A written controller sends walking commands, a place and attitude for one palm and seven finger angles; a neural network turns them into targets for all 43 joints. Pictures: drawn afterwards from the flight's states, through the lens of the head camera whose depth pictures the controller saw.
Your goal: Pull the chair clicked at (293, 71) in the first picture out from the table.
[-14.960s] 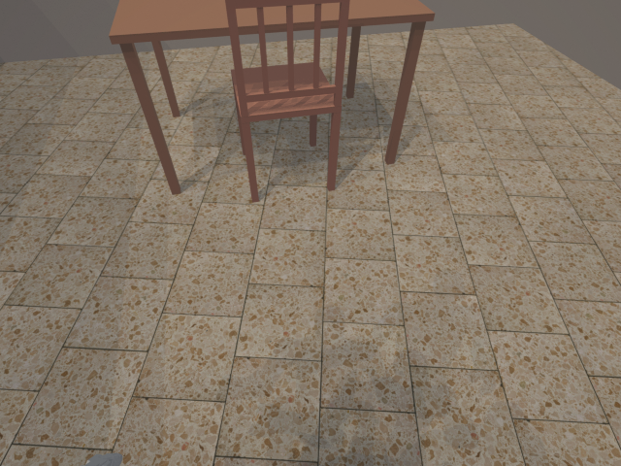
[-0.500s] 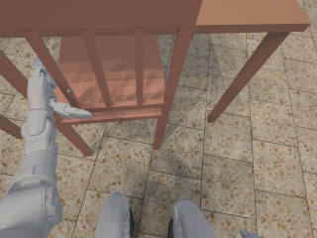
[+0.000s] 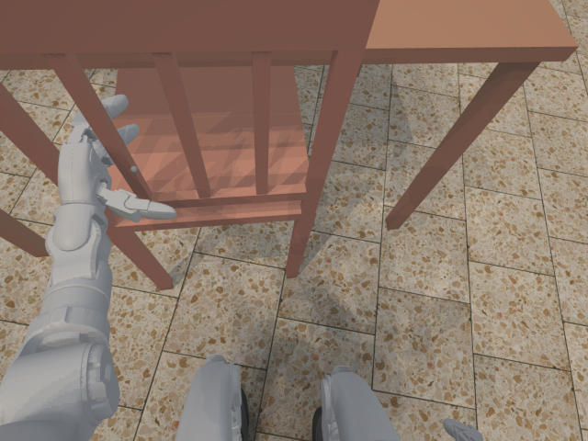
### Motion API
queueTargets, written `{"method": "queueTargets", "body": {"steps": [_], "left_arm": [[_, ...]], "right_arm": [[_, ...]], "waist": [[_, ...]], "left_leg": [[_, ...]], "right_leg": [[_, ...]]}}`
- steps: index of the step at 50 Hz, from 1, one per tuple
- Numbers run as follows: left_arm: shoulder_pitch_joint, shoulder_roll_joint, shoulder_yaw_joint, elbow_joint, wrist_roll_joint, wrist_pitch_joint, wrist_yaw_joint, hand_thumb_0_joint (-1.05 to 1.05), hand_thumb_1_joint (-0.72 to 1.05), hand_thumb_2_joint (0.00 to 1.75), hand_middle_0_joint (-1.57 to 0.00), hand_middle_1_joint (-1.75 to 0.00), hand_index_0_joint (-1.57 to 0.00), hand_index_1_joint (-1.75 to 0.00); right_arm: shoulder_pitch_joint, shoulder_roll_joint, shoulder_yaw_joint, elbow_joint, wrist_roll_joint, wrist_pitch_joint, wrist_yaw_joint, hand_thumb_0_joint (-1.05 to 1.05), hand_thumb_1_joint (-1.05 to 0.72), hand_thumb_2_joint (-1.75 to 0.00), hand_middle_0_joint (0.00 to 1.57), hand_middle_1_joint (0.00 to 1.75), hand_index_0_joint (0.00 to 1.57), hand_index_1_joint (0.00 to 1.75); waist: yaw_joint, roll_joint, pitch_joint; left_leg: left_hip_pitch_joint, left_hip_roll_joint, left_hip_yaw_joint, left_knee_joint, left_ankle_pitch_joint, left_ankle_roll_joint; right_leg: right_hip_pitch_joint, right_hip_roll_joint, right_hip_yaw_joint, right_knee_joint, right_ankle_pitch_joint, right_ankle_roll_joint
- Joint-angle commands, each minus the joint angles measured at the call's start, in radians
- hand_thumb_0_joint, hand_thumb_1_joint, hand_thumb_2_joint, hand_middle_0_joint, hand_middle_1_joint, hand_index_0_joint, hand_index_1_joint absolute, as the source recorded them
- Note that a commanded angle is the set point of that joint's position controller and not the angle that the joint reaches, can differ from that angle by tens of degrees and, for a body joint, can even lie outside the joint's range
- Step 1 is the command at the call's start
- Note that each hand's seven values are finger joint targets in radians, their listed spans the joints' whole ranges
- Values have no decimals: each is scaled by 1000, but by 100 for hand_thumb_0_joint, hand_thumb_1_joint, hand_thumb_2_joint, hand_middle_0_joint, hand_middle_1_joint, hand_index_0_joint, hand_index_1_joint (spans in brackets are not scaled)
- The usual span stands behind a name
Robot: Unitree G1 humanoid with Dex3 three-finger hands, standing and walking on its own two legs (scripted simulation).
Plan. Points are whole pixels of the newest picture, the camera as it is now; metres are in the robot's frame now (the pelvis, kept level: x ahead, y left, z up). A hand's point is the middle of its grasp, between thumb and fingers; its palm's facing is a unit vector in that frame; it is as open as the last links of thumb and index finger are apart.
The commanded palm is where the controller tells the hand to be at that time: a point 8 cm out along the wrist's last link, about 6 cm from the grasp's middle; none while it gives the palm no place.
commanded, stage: hook a spindle and tug to test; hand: left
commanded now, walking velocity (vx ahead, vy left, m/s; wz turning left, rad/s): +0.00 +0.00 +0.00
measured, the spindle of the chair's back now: (189, 140) +0.50 +0.13 +0.04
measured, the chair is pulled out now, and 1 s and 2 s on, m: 0.00 0.03 0.14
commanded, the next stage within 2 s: step backward, pulling the chair out in 1.12 s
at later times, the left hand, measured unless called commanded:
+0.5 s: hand (138, 167) +0.46 +0.20 +0.03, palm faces +0.10 -0.99 -0.05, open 5.6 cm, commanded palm +0.43 +0.23 +0.03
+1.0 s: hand (144, 186) +0.43 +0.19 +0.03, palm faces +0.10 -0.99 -0.05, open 5.1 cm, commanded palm +0.40 +0.23 +0.03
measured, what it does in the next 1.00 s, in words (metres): stands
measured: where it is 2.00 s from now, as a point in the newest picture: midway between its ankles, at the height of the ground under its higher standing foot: outside the picture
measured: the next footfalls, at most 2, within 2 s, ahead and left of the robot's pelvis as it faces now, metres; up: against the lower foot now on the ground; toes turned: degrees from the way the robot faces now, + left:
none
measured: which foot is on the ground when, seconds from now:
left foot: down 0.00-1.00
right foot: down 0.00-1.00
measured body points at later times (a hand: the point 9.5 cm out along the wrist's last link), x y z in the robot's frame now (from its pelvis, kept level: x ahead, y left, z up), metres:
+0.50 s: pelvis +0.00 +0.00 +0.00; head +0.14 +0.02 +0.43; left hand +0.45 +0.25 +0.04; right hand +0.07 -0.27 -0.12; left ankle +0.07 +0.10 -0.61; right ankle +0.00 -0.13 -0.61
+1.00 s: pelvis +0.01 +0.00 +0.01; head +0.14 +0.01 +0.44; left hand +0.42 +0.24 +0.04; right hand +0.10 -0.26 -0.11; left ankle +0.07 +0.10 -0.61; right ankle +0.00 -0.13 -0.61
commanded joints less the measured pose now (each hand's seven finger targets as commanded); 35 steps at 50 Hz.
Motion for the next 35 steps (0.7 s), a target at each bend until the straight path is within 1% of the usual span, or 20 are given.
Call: {"method": "queueTargets", "body": {"steps": [1,3,5,6,7,9,11,12,13,15,16,17,20,21,22,25,29,30,33,35], "left_arm": [[-347,186,12,-197,-17,-63,4,0,-22,42,-41,-118,-41,-118],[-383,179,1,-203,-11,-68,12,0,-11,47,-45,-129,-45,-129],[-373,178,-3,-211,-2,-74,18,0,0,52,-48,-140,-48,-140],[-374,171,-7,-213,-1,-76,21,0,6,54,-50,-145,-50,-145],[-381,149,-30,-232,0,-82,20,0,12,56,-50,-145,-50,-145],[-353,157,-20,-242,-2,-85,22,0,23,61,-50,-145,-50,-145],[-375,123,-45,-240,-8,-84,21,0,34,66,-50,-145,-50,-145],[-363,139,-33,-237,-9,-87,20,0,40,68,-50,-145,-50,-145],[-361,163,-17,-245,-6,-91,21,0,45,71,-50,-145,-50,-145],[-358,146,-26,-228,-5,-90,21,0,56,76,-50,-145,-50,-145],[-360,157,-15,-218,-7,-90,22,0,62,78,-50,-145,-50,-145],[-360,166,-12,-209,-5,-92,21,0,68,80,-50,-145,-50,-145],[-377,180,3,-187,-3,-93,17,0,84,88,-50,-145,-50,-145],[-371,199,19,-177,-1,-93,15,0,90,90,-50,-145,-50,-145],[-382,190,6,-202,-3,-96,11,0,90,90,-50,-145,-50,-145],[-309,184,18,-238,-14,-90,10,0,90,90,-50,-145,-50,-145],[-241,130,-24,-287,-26,-73,11,0,90,90,-50,-145,-50,-145],[-211,154,0,-284,-23,-71,19,0,90,90,-50,-145,-50,-145],[-193,126,-29,-334,-14,-77,28,0,90,90,-50,-145,-50,-145],[-154,118,-26,-340,-21,-76,33,0,90,90,-50,-145,-50,-145]], "right_arm": [[127,-174,-63,-58,1,-26,-14,0,-90,-90,20,30,20,30],[130,-174,-61,-56,0,-28,-14,0,-90,-90,20,30,20,30],[131,-173,-63,-58,-3,-29,-11,0,-90,-90,20,30,20,30],[131,-171,-64,-56,-4,-29,-11,0,-90,-90,20,30,20,30],[133,-170,-65,-61,-4,-30,-9,0,-90,-90,20,30,20,30],[134,-173,-70,-58,-4,-29,-7,0,-90,-90,20,30,20,30],[130,-168,-69,-51,-2,-29,-7,0,-90,-90,20,30,20,30],[136,-171,-67,-52,-2,-31,-8,0,-90,-90,20,30,20,30],[132,-174,-70,-53,-1,-30,-9,0,-90,-90,20,30,20,30],[131,-168,-66,-49,-2,-30,-8,0,-90,-90,20,30,20,30],[130,-169,-66,-48,-2,-30,-9,0,-90,-90,20,30,20,30],[131,-172,-64,-48,-1,-31,-10,0,-90,-90,20,30,20,30],[133,-171,-63,-45,-3,-28,-13,0,-90,-90,20,30,20,30],[135,-173,-64,-46,-4,-26,-14,0,-90,-90,20,30,20,30],[133,-172,-62,-50,-4,-27,-13,0,-90,-90,20,30,20,30],[131,-170,-67,-65,-3,-24,-9,0,-90,-90,20,30,20,30],[121,-164,-68,-79,5,-23,0,0,-90,-90,20,30,20,30],[122,-167,-71,-78,5,-21,-2,0,-90,-90,20,30,20,30],[113,-161,-70,-84,6,-27,1,0,-90,-90,20,30,20,30],[111,-159,-72,-87,7,-29,3,0,-90,-90,20,30,20,30]], "waist": [[-23,81,-480],[-27,91,-477],[-20,105,-494],[-22,92,-494],[-25,107,-504],[-17,108,-521],[-32,93,-499],[-28,80,-499],[-22,98,-505],[-25,90,-486],[-26,66,-476],[-24,84,-469],[-30,73,-471],[-24,68,-471],[-22,111,-487],[-1,104,-533],[0,91,-522],[6,66,-511],[6,95,-507],[10,69,-495]], "left_leg": [[568,-37,-89,-132,266,-11],[580,-36,-96,-137,262,-11],[591,-36,-97,-139,261,-14],[593,-36,-97,-137,276,-12],[611,-37,-100,-138,290,-12],[636,-34,-103,-141,310,-17],[620,-36,-98,-140,289,-13],[614,-36,-100,-141,300,-12],[614,-36,-96,-140,297,-14],[601,-38,-91,-140,289,-13],[577,-40,-88,-138,274,-10],[575,-40,-90,-136,272,-9],[557,-41,-82,-127,271,-7],[554,-41,-84,-129,270,-8],[577,-41,-85,-128,289,-9],[613,-41,-83,-133,346,-13],[626,-40,-85,-145,362,-15],[611,-39,-82,-146,354,-14],[626,-39,-78,-150,361,-16],[611,-42,-74,-156,348,-15]], "right_leg": [[32,40,24,-185,249,-37],[16,40,19,-182,237,-38],[17,40,19,-179,233,-40],[24,40,20,-180,246,-40],[20,42,19,-179,252,-42],[24,42,18,-180,264,-43],[20,42,18,-189,256,-40],[34,44,18,-186,265,-42],[31,42,22,-185,264,-42],[35,41,22,-188,264,-40],[50,42,25,-192,261,-39],[38,43,25,-187,255,-42],[44,40,28,-184,264,-38],[47,40,28,-183,262,-39],[40,41,26,-176,269,-42],[77,40,26,-177,317,-42],[87,43,22,-184,335,-40],[97,43,24,-186,336,-39],[90,42,24,-184,338,-40],[114,43,27,-192,341,-39]]}}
